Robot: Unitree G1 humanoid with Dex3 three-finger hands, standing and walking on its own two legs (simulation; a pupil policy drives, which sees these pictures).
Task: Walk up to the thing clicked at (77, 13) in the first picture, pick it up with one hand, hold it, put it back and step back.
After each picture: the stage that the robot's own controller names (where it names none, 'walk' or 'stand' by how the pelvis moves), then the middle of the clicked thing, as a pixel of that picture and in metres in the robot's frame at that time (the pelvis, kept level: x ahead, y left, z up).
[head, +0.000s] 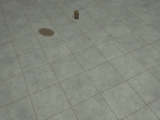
stand; (76, 14) +2.10 +0.11 -0.72
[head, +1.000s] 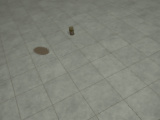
walk; (71, 31) +1.95 +0.33 -0.71
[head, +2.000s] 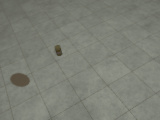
walk; (58, 50) +1.34 +0.43 -0.72
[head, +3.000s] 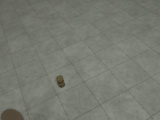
walk; (60, 81) +0.93 +0.33 -0.71
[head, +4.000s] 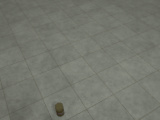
walk; (59, 109) +0.64 +0.24 -0.70
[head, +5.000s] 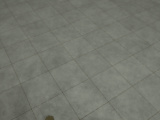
stand; out of the picture +0.49 +0.26 -0.71
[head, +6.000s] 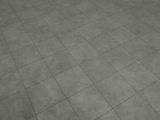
stand; out of the picture +0.47 +0.25 -0.72
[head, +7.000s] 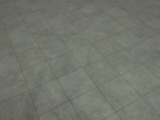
stand; out of the picture +0.47 +0.24 -0.72
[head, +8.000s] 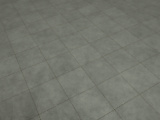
stand; out of the picture +0.50 +0.25 -0.73
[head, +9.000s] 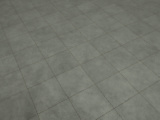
stand; out of the picture +0.48 +0.26 -0.73
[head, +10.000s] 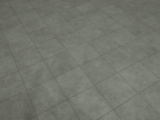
stand; out of the picture +0.47 +0.26 -0.73
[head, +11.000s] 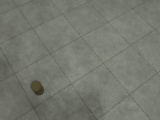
go down; (37, 88) +0.50 +0.28 -0.56
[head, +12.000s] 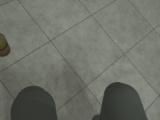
go down; out of the picture +0.51 +0.35 -0.30
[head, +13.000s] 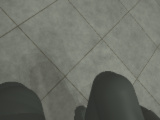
close in; out of the picture +0.50 +0.38 -0.25
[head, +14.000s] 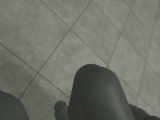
close; out of the picture +0.48 +0.40 -0.22
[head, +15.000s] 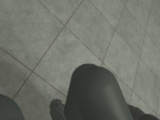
lift; out of the picture +0.47 +0.31 -0.25
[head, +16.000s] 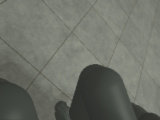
lift; out of the picture +0.48 +0.31 -0.24
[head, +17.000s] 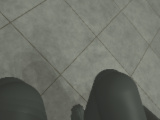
lift; out of the picture +0.50 +0.30 -0.25
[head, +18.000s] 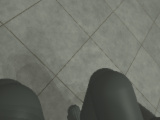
lift; out of the picture +0.51 +0.30 -0.25
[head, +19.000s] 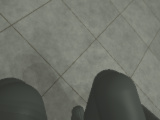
lift; out of the picture +0.52 +0.30 -0.25
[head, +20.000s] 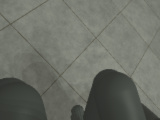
lift; out of the picture +0.53 +0.30 -0.25
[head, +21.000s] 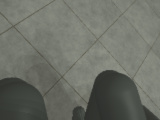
lift; out of the picture +0.54 +0.30 -0.25
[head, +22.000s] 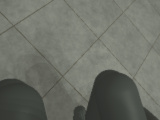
lift; out of the picture +0.54 +0.30 -0.25
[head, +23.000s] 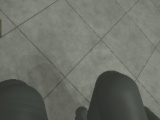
lift; out of the picture +0.54 +0.30 -0.25
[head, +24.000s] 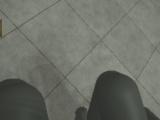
lift; out of the picture +0.55 +0.30 -0.25
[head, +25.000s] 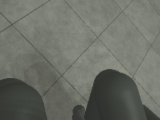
stand; out of the picture +0.55 +0.30 -0.25
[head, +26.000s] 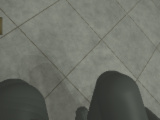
lift; out of the picture +0.55 +0.30 -0.25
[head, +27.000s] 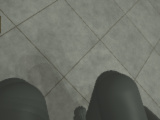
lift; out of the picture +0.56 +0.30 -0.25
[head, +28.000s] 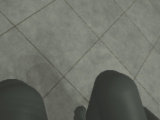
stand; out of the picture +0.56 +0.30 -0.25
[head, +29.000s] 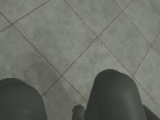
lift; out of the picture +0.56 +0.30 -0.25
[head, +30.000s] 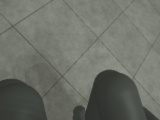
lift; out of the picture +0.56 +0.31 -0.25
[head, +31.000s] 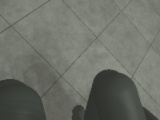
lift; out of the picture +0.57 +0.31 -0.25
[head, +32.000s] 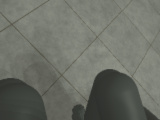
stand; out of the picture +0.57 +0.31 -0.25
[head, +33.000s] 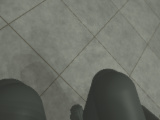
stand; out of the picture +0.57 +0.31 -0.25
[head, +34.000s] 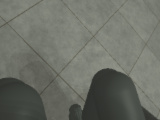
lift; out of the picture +0.58 +0.31 -0.25
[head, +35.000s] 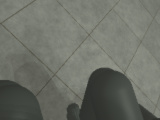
lift; out of the picture +0.58 +0.31 -0.25
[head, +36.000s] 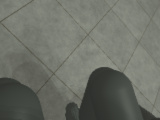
lift; out of the picture +0.58 +0.31 -0.25
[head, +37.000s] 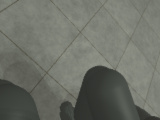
lift; out of the picture +0.58 +0.32 -0.25
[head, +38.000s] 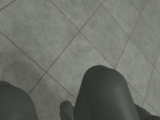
lift; out of the picture +0.58 +0.32 -0.25
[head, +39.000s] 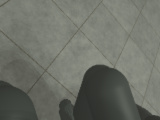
lift; out of the picture +0.59 +0.32 -0.25
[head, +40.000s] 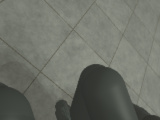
lift; out of the picture +0.59 +0.33 -0.25
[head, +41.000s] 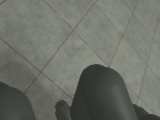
lift; out of the picture +0.59 +0.33 -0.25
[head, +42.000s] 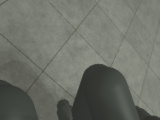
lift; out of the picture +0.59 +0.33 -0.25
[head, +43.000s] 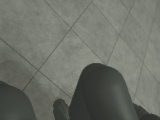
lift; out of the picture +0.60 +0.33 -0.24
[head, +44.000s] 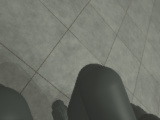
lift; out of the picture +0.60 +0.33 -0.25
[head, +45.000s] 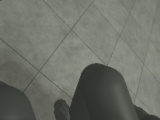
lift; out of the picture +0.60 +0.33 -0.24
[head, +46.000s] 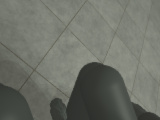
lift; out of the picture +0.61 +0.34 -0.25
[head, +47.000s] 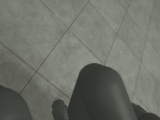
lift; out of the picture +0.61 +0.34 -0.25
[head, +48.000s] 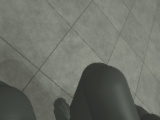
lift; out of the picture +0.61 +0.33 -0.24
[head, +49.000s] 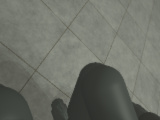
lift; out of the picture +0.62 +0.34 -0.24
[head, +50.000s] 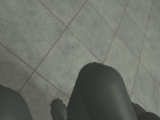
lift; out of the picture +0.62 +0.34 -0.25
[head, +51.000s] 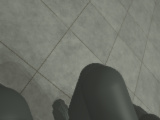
lift; out of the picture +0.62 +0.34 -0.25
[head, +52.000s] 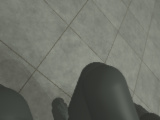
lift; out of the picture +0.63 +0.34 -0.24
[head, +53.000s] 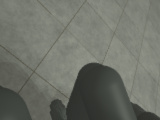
lift; out of the picture +0.63 +0.35 -0.25
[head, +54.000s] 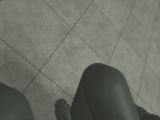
lift; out of the picture +0.64 +0.34 -0.24
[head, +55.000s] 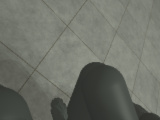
lift; out of the picture +0.63 +0.35 -0.25
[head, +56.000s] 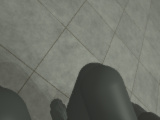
lift; out of the picture +0.64 +0.35 -0.25
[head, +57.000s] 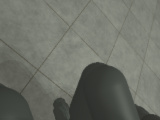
lift; out of the picture +0.64 +0.34 -0.25
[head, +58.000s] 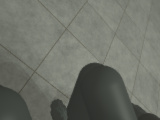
lift; out of the picture +0.64 +0.35 -0.25
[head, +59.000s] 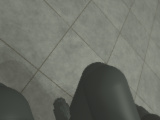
lift; out of the picture +0.65 +0.34 -0.24
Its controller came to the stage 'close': yes
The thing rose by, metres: 0.01
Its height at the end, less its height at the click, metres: -0.02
